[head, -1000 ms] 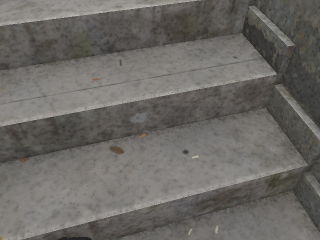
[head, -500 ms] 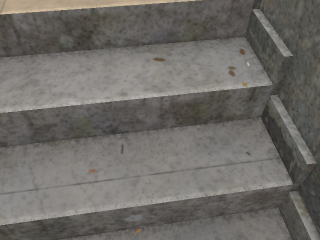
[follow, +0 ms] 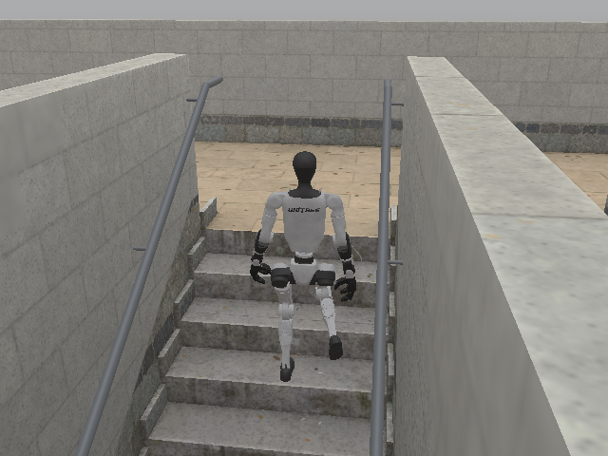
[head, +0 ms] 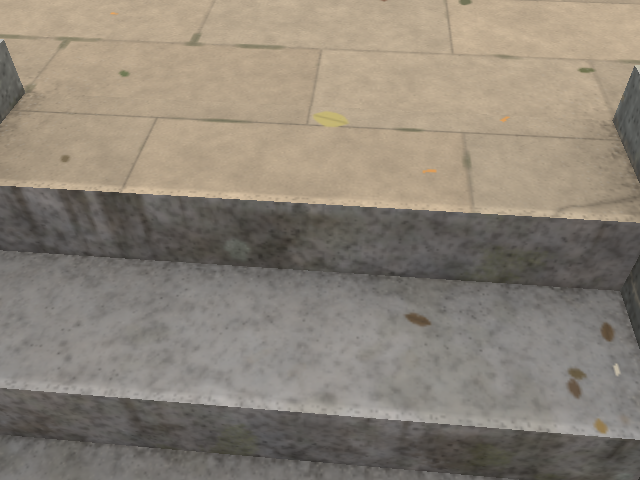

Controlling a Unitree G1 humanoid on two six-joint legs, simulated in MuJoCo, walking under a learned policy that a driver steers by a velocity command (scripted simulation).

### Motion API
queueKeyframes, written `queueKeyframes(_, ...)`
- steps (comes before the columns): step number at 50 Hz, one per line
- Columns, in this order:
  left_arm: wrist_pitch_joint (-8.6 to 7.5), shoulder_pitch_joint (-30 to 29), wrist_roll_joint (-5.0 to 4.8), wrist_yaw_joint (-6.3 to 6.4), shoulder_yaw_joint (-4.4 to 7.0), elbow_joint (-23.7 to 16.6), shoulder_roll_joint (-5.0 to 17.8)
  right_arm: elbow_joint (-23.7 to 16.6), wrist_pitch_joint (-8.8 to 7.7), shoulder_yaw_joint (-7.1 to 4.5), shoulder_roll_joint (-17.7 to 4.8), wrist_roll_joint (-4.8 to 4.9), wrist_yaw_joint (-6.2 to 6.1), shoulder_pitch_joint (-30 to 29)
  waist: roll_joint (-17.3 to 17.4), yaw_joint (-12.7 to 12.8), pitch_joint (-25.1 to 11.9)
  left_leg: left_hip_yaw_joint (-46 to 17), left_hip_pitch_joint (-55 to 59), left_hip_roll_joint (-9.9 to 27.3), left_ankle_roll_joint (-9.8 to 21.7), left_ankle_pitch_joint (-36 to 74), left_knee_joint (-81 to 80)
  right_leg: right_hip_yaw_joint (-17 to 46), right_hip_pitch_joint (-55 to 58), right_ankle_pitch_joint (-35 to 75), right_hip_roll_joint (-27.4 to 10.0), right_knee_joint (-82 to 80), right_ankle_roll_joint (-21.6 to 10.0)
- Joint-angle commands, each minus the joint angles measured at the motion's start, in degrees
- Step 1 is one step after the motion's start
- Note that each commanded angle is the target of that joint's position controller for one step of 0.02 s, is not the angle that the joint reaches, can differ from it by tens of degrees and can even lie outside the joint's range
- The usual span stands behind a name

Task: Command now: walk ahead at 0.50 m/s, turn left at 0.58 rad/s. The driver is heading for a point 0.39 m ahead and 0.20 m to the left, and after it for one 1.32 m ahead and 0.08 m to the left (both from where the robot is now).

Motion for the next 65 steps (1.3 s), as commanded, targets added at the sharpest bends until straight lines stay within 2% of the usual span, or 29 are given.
queueKeyframes(1, -0.17, 1.5, -1.11, 1.44, -1.3, -4.5, -1.7, -4.1, -3.5, 0.57, -1.0, -0.84, 0.4, -6.3, 4.5, 4.6, 4.8, -17.3, 2.5, 11.3, 11.0, 7.0, -27.5, -6.8, -10.4, -15.0, -1.5, 2.1, 1.8)
queueKeyframes(5, 0.04, -17.5, -0.35, 2.4, -4.13, -14.7, -1.5, 3.3, -3.82, 1.38, -4.8, -5.14, 0.07, 9.3, 0.4, -0.6, 6.1, -22.7, 17.2, 16.2, 6.8, 1.3, -28.7, -4.1, -27.9, -23.8, -3.3, 2.5, -1.6)
queueKeyframes(8, 2.37, -21.6, -1.32, 1.86, -4.28, -19.5, -1.0, -5.8, -3.88, 0.49, -12.0, -0.14, 2.82, -3.3, 6.8, 5.0, 6.5, -21.4, -25.7, 14.6, 9.2, -10.5, -49.0, -12.4, 24.8, -22.8, -4.5, -25.3, 3.1)
queueKeyframes(11, 3.3, -4.5, -1.95, 0.85, -1.48, -16.7, 5.6, -10.4, -4.64, -1.01, -17.7, 3.95, 2.65, -6.8, 11.4, 14.5, 0.2, -14.5, 2.3, 16.0, 10.9, 53.3, -35.3, -17.7, 29.6, -19.9, 4.0, -40.7, 6.3)
queueKeyframes(12, 2.12, 2.5, -1.5, 1.65, -0.04, -15.2, 8.6, -8.2, -5.07, -1.0, -14.2, 2.14, 3.4, -1.9, 9.8, 14.5, -3.8, -13.2, 12.8, 13.4, 8.5, 71.0, -19.3, -12.1, 32.8, -14.8, 3.5, -52.1, 2.9)
queueKeyframes(13, 0.99, 15.9, -1.38, 2.72, 0.6, -11.6, 11.3, -7.9, -5.15, 1.04, -2.6, -1.08, 3.66, 4.2, -5.7, 12.5, -18.3, -11.9, 0.2, 6.2, 4.6, 50.8, 5.4, 19.3, 53.2, -2.5, -8.4, -65.2, -10.3)
queueKeyframes(14, 1.19, 27.1, -0.07, 2.49, 0.57, -7.9, 13.5, -5.4, -3.74, 0.72, -0.1, -2.18, 4.64, 7.6, -14.8, 15.7, -14.8, -19.7, -19.7, -1.5, 2.7, 18.3, 29.6, 55.7, 56.1, -28.6, -19.9, -83.9, -17.0)
queueKeyframes(16, -0.36, 16.4, -2.03, 1.63, 0.1, -4.4, 10.4, -5.8, -4.8, 0.62, -0.3, -0.07, 3.08, -3.1, -16.6, 10.4, 8.1, -12.4, -37.4, 4.8, 4.3, 23.0, 51.4, 41.1, 36.4, -57.9, -17.2, -85.3, -10.2)
queueKeyframes(20, 0.13, -0.2, -1.0, 3.59, -4.62, -1.5, -10.1, -4.8, -2.36, 1.32, -0.6, -0.71, 2.48, -3.8, -2.6, -0.9, 9.3, -10.0, -30.7, 8.2, 6.0, 17.9, 58.1, 16.7, 24.1, -33.5, -16.1, -86.9, -7.3)
queueKeyframes(26, -3.96, 1.0, 2.37, 4.38, -3.49, -0.4, -0.6, -10.3, -1.35, 0.92, -7.5, 0.51, 5.23, -10.3, -0.7, -0.2, 7.4, -1.9, -23.3, 11.5, 3.3, 23.3, 50.2, -8.6, 25.9, -12.9, -14.3, -95.6, -4.1)
queueKeyframes(34, -0.78, 14.7, 4.42, 4.27, -4.5, 2.6, 1.1, -22.0, -0.06, 4.47, 1.0, -0.43, 4.52, -25.8, -1.9, 5.8, 9.6, 7.0, -16.4, 15.2, 8.2, 23.0, 19.3, -17.9, 46.9, 2.5, -17.1, -103.5, -6.2)
queueKeyframes(38, -1.88, 12.6, -0.39, 2.68, -0.47, -0.2, 8.1, -25.1, 3.76, 3.07, -1.6, -0.6, 3.89, -25.5, -2.0, 3.3, 10.5, 14.2, -10.8, 7.9, 4.0, 8.8, -1.2, -20.9, 65.6, 40.7, -17.8, -96.7, -6.9)
queueKeyframes(40, -0.17, 12.4, 0.11, 1.18, 0.68, -1.1, 8.4, -22.1, 2.22, 0.59, -4.8, 0.87, 0.58, -13.9, -3.1, -1.5, 7.7, 13.2, 7.2, 3.9, 3.7, 25.7, -28.9, -23.4, 68.6, 67.7, -16.4, -81.0, -3.8)
queueKeyframes(42, -0.99, 26.1, 5.3, -2.61, -1.03, -0.9, -1.5, -14.9, 2.39, -5.86, -17.9, -0.83, -5.25, 14.5, 10.1, -2.5, -14.6, -1.7, 66.8, 10.1, 14.9, 58.0, -8.5, -20.6, 27.8, 31.3, -10.7, -47.7, 3.1)
queueKeyframes(43, -1.15, 17.7, 2.3, -4.83, -0.82, -3.8, -0.6, -8.8, 2.51, -6.21, -18.9, -2.96, -2.9, 28.3, 15.6, -9.6, -16.4, -23.7, 76.1, 25.0, 25.4, 70.6, -24.0, -15.8, 9.8, -24.1, 3.3, -16.3, 5.1)
queueKeyframes(44, -1.19, 8.2, -1.04, -4.58, -1.62, -7.1, -6.0, -4.2, 1.75, -7.64, -18.4, -4.52, -2.74, 36.6, 8.6, -13.9, -1.7, -28.6, 63.9, 28.8, 20.5, 52.6, -26.5, -8.3, -6.1, -22.3, -0.3, 10.4, 2.8)
queueKeyframes(45, -2.23, 5.2, -3.01, -2.94, -1.59, -7.6, -6.9, 1.3, 0.89, -7.08, -14.5, -5.46, -1.33, 34.7, 12.1, -10.7, 10.4, -29.0, 55.7, 29.4, 18.6, 43.8, -27.4, -6.7, -25.0, -26.1, 0.0, 32.0, -0.8)
queueKeyframes(48, -0.46, -0.8, -1.67, -0.34, -4.1, -16.8, -9.9, 4.8, -0.7, 0.92, 3.1, -4.86, 3.0, 17.8, 4.3, 3.1, 11.8, -19.4, 30.6, 30.8, 11.8, 19.0, -30.2, -1.8, -37.8, -23.7, -4.4, 47.4, -12.4)
queueKeyframes(49, 1.17, -0.8, -0.85, -0.22, -4.22, -20.8, -11.2, 1.5, -1.69, 1.13, 0.5, -6.62, 3.14, 3.6, 3.6, 10.6, 14.8, -8.6, 14.2, 27.1, 8.0, 6.3, -36.7, -4.7, -27.8, -21.2, -5.0, 32.1, -13.3)
queueKeyframes(51, 3.2, -12.8, -6.51, 6.78, -4.61, -22.7, -10.4, -3.9, -2.7, 1.85, -3.6, -2.29, -1.14, -12.7, 4.6, 13.2, 16.9, 10.0, -14.5, 22.0, 1.0, 6.6, -52.3, -9.0, 0.8, -14.5, -1.3, 7.7, 0.1)
queueKeyframes(52, 4.84, -2.5, -4.57, 0.05, -1.92, -25.8, -2.4, -9.0, -4.96, -0.28, -11.8, -6.39, 3.07, -27.2, 7.6, 24.4, 16.1, 13.5, -29.5, 15.9, 3.8, 7.0, -49.7, -10.9, 15.9, -2.8, -3.9, 3.5, -6.0)
queueKeyframes(53, 5.52, -4.5, -6.86, 5.8, -1.12, -17.8, -4.0, -6.2, -4.17, 0.46, -6.7, 0.0, -1.98, -12.3, 6.4, 12.9, 16.2, 15.4, -13.2, 22.0, 8.3, 40.2, -54.4, -17.3, 13.3, -10.3, 3.5, 3.8, 2.8)
queueKeyframes(56, 5.75, 9.9, -4.64, 10.13, -2.96, -12.9, -9.3, -0.8, -2.48, 0.55, -10.3, 3.46, -5.73, 0.8, 9.6, 14.1, 7.1, 19.8, 25.5, 18.6, 3.5, 92.2, -41.6, -21.2, 11.7, -25.9, 2.3, -15.9, 0.3)
queueKeyframes(57, 7.11, 6.6, -4.57, 0.58, -2.54, -22.1, 0.6, -2.8, -0.71, -2.94, -26.3, -6.5, 2.18, 1.8, 11.8, 18.1, 6.0, 11.1, 26.9, 28.0, 13.5, 126.4, -33.2, -17.5, 9.9, -7.6, 4.8, -27.6, -0.3)
queueKeyframes(58, 7.64, 9.0, -4.16, -1.73, -1.31, -19.9, 2.7, -6.6, 0.33, -4.97, -26.8, -8.58, 5.26, -7.5, 13.9, 17.4, 2.4, 8.5, 35.0, 33.0, 16.5, 129.0, -29.2, -14.5, 14.6, -6.1, 4.0, -43.4, 0.8)
queueKeyframes(60, 9.16, 14.3, -4.7, 0.78, -0.32, -17.3, 1.6, -3.0, 1.69, -6.78, -20.4, -7.64, 6.17, -0.1, 14.3, 15.3, -1.4, 11.1, 42.7, 27.0, 18.2, 116.1, -6.1, -17.3, 21.5, -7.2, 11.2, -69.9, 0.2)
queueKeyframes(61, 10.31, 21.5, -0.76, 2.37, 1.39, -11.3, 7.6, -3.7, 2.83, -3.53, -5.0, -10.9, 7.92, 7.0, -1.6, 7.3, -5.0, 8.2, 15.5, 15.7, 13.2, 61.8, 21.6, 7.6, 39.2, 29.1, 7.4, -69.4, -12.0)
queueKeyframes(63, 7.65, 26.9, -0.62, 0.06, 1.0, -7.5, 6.5, -9.1, 2.23, -3.54, -4.9, -0.08, 7.1, 0.2, -3.2, 8.9, 0.3, -17.9, -20.2, 2.1, 8.5, 25.5, 52.4, 36.1, 40.5, -13.1, -6.9, -87.4, -7.1)
queueKeyframes(65, 2.42, 29.1, -1.21, -2.01, -0.95, 1.1, -1.8, -14.2, -0.7, -1.52, -1.2, -1.74, 0.21, -11.0, -4.7, 5.2, 5.5, -17.9, -36.1, 0.5, 9.4, 22.3, 59.5, 28.3, 44.4, -3.5, -5.1, -82.9, -4.5)
Velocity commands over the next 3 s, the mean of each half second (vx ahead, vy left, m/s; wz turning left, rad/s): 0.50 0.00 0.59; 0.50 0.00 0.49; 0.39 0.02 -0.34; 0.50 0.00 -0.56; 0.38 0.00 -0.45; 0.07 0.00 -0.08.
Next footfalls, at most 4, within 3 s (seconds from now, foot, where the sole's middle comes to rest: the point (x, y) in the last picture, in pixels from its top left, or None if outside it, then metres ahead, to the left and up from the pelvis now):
0.24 right None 0.30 -0.21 -0.56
0.80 left None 0.44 0.13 -0.56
1.20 right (282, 315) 0.70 0.07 -0.38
1.72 left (157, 151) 0.97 0.30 -0.21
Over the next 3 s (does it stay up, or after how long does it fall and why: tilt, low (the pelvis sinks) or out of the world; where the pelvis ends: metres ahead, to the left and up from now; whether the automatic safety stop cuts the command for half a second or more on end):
stays up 1.25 0.13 0.56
